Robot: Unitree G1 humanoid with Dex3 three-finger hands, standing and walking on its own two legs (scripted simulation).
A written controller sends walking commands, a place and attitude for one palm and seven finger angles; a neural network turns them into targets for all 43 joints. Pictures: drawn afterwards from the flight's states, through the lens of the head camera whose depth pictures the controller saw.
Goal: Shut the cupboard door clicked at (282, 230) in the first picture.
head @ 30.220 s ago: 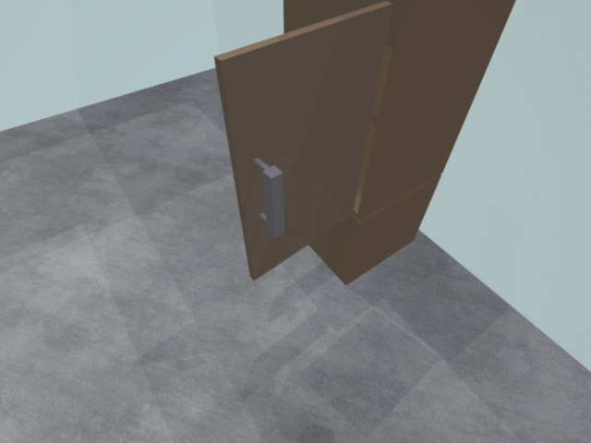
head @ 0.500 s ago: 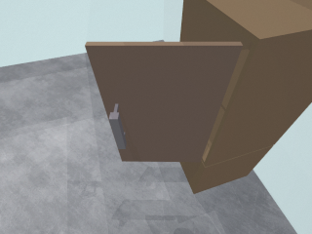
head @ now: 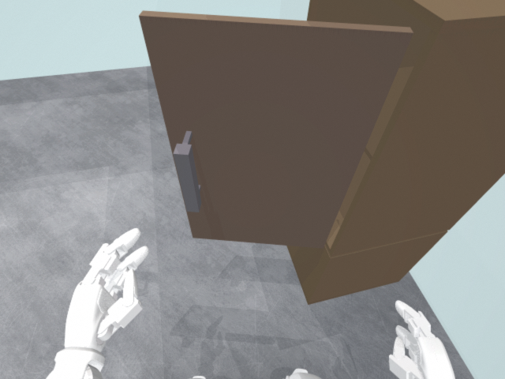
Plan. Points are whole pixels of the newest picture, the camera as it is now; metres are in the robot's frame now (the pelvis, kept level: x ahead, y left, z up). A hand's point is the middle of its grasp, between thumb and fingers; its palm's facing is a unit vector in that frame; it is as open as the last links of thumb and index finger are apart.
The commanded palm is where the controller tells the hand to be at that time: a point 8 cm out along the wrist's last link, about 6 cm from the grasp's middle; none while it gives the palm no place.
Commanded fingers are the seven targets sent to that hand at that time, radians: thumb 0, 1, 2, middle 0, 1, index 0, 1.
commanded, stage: raise the hand and make a fist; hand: left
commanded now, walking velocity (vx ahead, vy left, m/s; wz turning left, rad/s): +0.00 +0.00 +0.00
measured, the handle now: (191, 173) +0.49 +0.14 +0.02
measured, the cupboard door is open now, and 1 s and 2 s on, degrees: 71 71 71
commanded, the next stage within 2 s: bring the fist close to the handle in 1.64 s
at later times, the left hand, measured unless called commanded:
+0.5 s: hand (120, 334) +0.19 +0.20 -0.01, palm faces -0.06 -1.00 -0.02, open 4.4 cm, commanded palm +0.16 +0.25 +0.00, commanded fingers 0.00 0.90 0.90 -0.92 -1.08 -0.92 -1.08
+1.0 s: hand (109, 323) +0.20 +0.22 +0.01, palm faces -0.04 -1.00 -0.04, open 3.1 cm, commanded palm +0.18 +0.27 +0.01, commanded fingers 0.00 0.90 0.90 -1.30 -1.50 -1.30 -1.50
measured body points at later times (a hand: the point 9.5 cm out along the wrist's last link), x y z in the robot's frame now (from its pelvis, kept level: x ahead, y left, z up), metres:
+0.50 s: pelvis -0.03 +0.02 -0.05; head +0.04 +0.03 +0.39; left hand +0.19 +0.26 +0.00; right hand +0.14 -0.19 -0.14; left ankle +0.00 +0.13 -0.68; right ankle +0.04 -0.10 -0.68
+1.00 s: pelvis -0.01 +0.03 -0.04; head +0.06 +0.05 +0.40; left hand +0.20 +0.27 +0.02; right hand +0.21 -0.18 -0.10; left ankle +0.00 +0.13 -0.68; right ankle +0.04 -0.10 -0.68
